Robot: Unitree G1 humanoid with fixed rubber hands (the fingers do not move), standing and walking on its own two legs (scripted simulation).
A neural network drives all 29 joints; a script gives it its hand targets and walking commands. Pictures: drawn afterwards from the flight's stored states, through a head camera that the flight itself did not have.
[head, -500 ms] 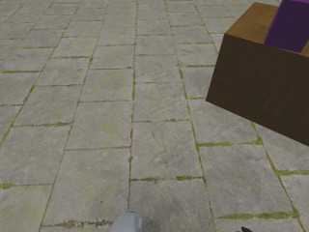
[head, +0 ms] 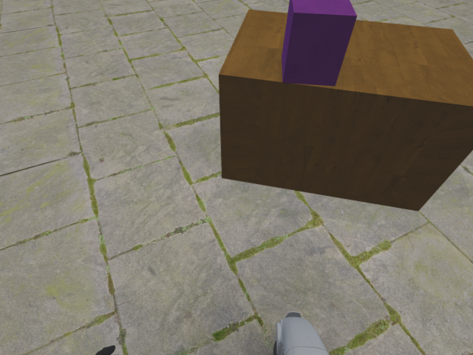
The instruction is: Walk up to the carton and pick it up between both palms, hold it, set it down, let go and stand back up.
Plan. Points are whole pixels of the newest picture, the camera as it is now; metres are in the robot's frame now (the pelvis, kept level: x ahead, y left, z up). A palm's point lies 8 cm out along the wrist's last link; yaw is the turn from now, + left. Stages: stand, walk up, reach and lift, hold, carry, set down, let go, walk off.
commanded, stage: walk up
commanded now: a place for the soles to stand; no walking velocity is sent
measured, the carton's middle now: (313, 39) +1.15 -0.29 -0.01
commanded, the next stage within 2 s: none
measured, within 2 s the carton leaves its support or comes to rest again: neither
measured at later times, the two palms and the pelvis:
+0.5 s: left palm (154, 278) +0.29 +0.18 -0.13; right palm (385, 259) +0.32 -0.31 -0.11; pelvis +0.27 -0.06 +0.00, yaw -10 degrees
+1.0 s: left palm (217, 157) +0.65 +0.06 -0.13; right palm (386, 256) +0.34 -0.33 -0.13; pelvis +0.48 -0.13 -0.01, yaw -16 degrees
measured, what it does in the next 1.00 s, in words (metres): walks ahead, turning right: right foot, then left foot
